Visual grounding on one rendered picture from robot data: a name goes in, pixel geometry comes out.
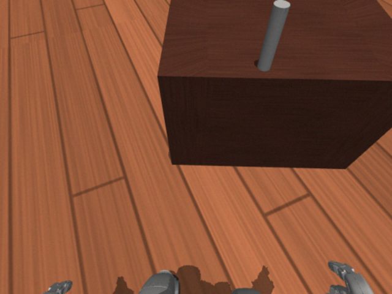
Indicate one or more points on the left robot hand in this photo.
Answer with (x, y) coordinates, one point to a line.
(59, 288)

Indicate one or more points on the can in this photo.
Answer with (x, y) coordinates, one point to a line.
(273, 33)

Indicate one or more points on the right robot hand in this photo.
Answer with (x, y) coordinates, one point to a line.
(355, 282)

